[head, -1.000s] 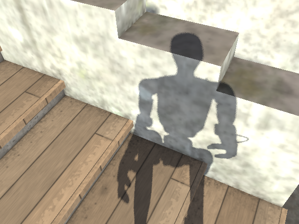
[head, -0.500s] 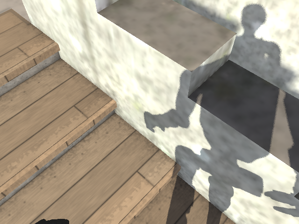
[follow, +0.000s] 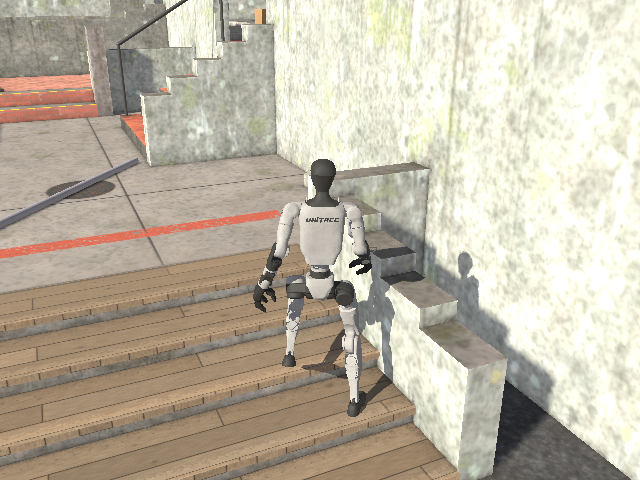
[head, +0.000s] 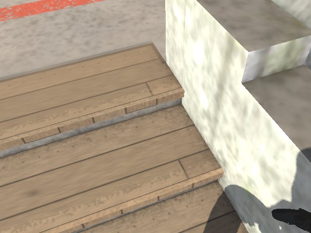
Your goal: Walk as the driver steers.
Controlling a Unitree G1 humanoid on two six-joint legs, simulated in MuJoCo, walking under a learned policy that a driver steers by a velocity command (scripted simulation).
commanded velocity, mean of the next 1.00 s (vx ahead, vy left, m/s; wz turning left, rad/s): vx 0.48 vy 0.07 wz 0.60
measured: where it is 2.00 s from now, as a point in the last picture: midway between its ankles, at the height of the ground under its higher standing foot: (22, 90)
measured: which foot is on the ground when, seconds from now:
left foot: up 0.00-0.16, down 0.18-0.78, up 0.80-1.00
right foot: down 0.00-0.18, up 0.20-0.76, down 0.78-1.00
